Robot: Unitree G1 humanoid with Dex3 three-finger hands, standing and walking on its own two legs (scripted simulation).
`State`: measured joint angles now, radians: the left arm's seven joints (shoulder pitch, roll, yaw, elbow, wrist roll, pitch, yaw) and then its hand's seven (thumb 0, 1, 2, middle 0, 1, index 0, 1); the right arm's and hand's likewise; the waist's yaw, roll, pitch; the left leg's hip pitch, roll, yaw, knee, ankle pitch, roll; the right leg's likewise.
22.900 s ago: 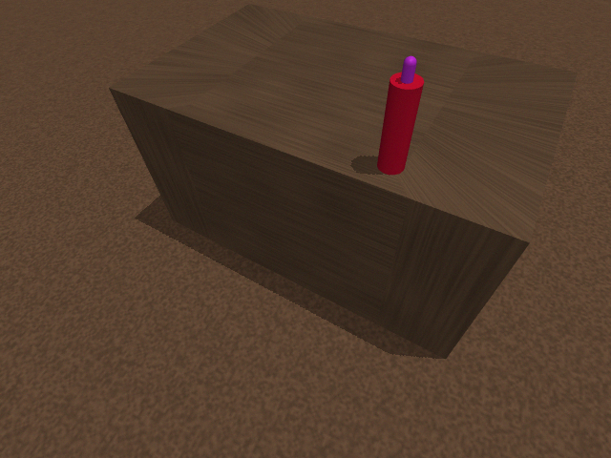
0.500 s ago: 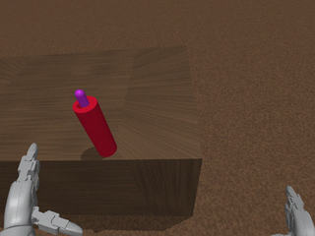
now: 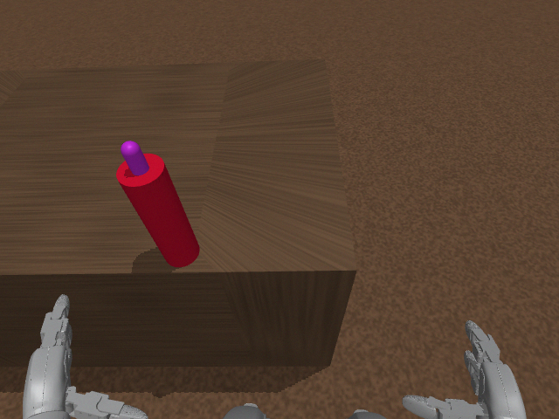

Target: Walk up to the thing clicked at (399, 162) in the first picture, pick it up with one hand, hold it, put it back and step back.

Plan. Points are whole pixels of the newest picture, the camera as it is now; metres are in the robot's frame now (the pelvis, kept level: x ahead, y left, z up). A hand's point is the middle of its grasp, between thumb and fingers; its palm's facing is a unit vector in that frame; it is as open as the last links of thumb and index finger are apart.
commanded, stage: home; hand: left
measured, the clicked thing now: (160, 208) +0.40 +0.24 +0.06
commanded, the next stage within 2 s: none
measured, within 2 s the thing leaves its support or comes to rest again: neither
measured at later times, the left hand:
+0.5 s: hand (178, 376) +0.18 +0.19 -0.05, palm faces +0.10 -0.97 -0.22, open 17.6 cm
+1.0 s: hand (183, 379) +0.18 +0.18 -0.05, palm faces +0.10 -0.97 -0.22, open 17.5 cm
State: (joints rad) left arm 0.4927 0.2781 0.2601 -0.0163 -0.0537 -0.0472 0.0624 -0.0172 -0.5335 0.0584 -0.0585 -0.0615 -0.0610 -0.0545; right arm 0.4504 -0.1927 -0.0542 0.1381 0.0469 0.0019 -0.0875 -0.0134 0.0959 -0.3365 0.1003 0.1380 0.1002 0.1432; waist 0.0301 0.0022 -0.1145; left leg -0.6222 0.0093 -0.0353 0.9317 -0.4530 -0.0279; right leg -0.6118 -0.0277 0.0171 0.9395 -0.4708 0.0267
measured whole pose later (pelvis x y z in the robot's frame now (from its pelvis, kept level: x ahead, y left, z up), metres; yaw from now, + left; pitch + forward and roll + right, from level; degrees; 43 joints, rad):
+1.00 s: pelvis +0.01 +0.00 -0.01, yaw -1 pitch +11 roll +0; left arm 0.50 0.20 0.01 -0.01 -0.03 0.11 0.07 -0.02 -0.56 0.04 -0.05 -0.05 -0.05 -0.05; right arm 0.50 -0.20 -0.01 -0.01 0.04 0.08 -0.09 0.01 -0.90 -0.90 0.20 0.30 0.20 0.31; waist 0.00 0.00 -0.15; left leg -0.71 0.02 -0.03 1.02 -0.50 -0.03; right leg -0.70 -0.02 0.02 1.02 -0.51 0.03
